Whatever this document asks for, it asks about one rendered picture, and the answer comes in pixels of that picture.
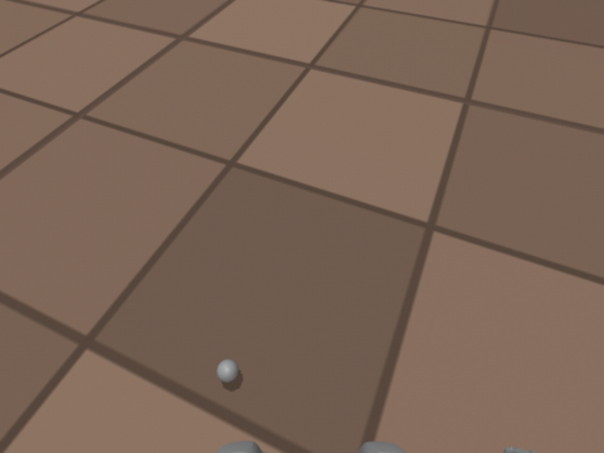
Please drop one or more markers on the ball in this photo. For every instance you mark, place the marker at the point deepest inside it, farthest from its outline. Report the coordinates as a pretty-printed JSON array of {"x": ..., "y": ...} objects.
[{"x": 227, "y": 370}]

